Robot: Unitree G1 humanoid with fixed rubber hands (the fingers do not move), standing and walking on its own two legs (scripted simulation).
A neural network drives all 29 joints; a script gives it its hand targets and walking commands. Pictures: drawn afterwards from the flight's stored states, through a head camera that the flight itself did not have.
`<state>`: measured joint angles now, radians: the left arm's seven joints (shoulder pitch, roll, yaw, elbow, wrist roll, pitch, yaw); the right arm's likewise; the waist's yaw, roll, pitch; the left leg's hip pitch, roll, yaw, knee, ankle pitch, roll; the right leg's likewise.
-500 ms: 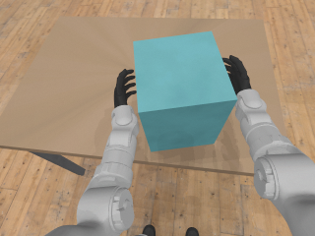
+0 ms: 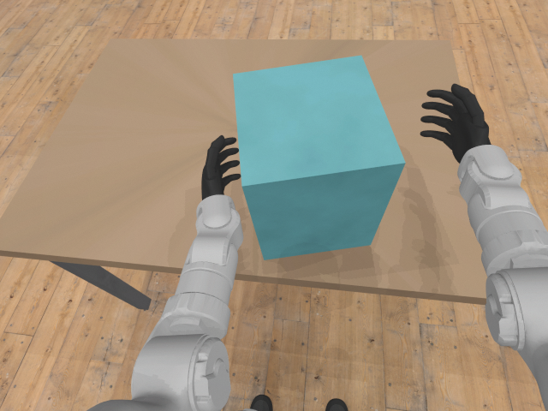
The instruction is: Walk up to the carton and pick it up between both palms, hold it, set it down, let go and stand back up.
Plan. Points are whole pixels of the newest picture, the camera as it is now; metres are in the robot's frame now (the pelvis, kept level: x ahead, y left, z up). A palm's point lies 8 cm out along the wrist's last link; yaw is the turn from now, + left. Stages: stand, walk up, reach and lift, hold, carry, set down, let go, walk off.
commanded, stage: set down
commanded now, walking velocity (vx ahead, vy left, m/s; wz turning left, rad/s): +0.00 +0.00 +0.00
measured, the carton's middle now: (308, 167) +0.48 +0.03 +0.00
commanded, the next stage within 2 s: none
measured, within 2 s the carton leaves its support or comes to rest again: neither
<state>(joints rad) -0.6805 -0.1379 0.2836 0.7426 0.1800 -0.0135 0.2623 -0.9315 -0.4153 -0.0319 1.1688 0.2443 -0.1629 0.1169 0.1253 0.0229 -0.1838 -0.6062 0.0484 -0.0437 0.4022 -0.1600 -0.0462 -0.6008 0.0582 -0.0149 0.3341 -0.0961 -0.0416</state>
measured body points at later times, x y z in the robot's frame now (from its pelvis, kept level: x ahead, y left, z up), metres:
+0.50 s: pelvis -0.02 +0.00 +0.00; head +0.06 -0.02 +0.44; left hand +0.35 +0.16 +0.03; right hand +0.43 -0.22 +0.05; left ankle +0.00 +0.15 -0.74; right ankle +0.01 -0.09 -0.74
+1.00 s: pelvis -0.03 +0.00 +0.00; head +0.04 -0.01 +0.45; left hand +0.30 +0.16 +0.02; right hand +0.37 -0.25 +0.03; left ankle +0.00 +0.15 -0.74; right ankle +0.01 -0.09 -0.74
